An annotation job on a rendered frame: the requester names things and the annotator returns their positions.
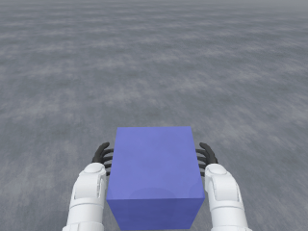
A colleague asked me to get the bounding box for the robot right hand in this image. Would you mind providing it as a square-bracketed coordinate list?
[195, 142, 218, 177]

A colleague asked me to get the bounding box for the robot right forearm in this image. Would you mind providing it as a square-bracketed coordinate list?
[204, 164, 252, 231]

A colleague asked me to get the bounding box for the robot left hand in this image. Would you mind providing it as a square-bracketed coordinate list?
[91, 141, 114, 176]

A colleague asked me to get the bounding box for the carton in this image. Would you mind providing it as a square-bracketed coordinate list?
[106, 126, 206, 231]

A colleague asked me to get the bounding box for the robot left forearm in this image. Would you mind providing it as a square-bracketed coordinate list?
[62, 163, 107, 231]

